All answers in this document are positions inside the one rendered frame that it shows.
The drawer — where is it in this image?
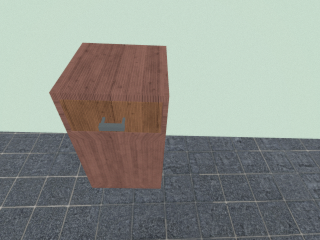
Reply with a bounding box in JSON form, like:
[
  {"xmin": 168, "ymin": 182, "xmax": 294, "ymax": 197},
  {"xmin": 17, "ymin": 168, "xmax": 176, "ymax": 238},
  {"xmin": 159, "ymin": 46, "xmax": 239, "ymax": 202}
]
[{"xmin": 59, "ymin": 99, "xmax": 163, "ymax": 133}]

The handle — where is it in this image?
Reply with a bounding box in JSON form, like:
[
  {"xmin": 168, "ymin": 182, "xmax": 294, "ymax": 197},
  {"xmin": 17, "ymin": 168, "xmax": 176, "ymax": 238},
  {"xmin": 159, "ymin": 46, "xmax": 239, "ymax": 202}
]
[{"xmin": 98, "ymin": 117, "xmax": 126, "ymax": 132}]

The cabinet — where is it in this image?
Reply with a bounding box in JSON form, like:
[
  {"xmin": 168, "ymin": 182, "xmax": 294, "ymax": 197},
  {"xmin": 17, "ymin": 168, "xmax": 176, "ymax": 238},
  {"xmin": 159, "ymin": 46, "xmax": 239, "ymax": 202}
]
[{"xmin": 49, "ymin": 42, "xmax": 170, "ymax": 189}]

